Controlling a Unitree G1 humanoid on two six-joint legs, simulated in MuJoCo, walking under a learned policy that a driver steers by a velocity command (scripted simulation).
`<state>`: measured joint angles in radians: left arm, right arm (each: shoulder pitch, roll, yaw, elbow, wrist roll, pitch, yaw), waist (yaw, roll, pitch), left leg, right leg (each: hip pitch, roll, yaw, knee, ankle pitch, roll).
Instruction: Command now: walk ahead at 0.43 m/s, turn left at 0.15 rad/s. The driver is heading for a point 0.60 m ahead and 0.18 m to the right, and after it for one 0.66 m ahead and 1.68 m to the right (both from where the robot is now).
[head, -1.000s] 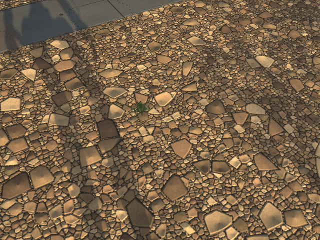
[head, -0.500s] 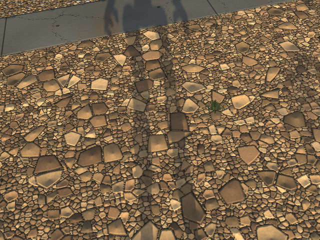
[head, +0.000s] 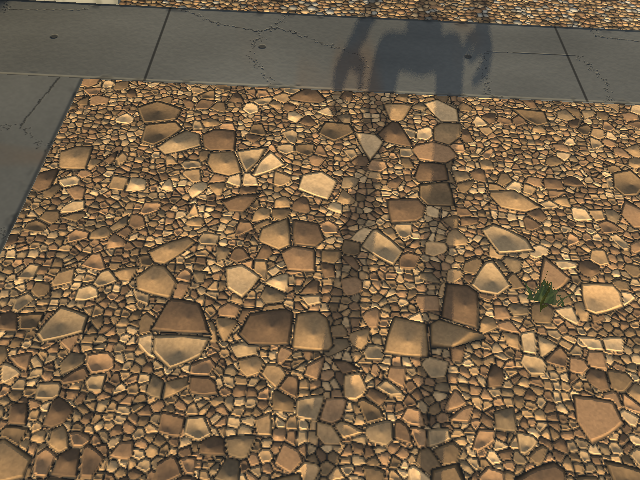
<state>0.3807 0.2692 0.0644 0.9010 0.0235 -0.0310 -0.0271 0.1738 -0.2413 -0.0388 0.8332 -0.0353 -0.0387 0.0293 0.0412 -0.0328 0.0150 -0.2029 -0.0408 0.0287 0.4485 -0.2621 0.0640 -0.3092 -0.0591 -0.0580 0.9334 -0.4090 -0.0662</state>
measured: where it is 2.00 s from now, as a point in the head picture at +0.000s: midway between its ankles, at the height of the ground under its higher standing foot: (424, 283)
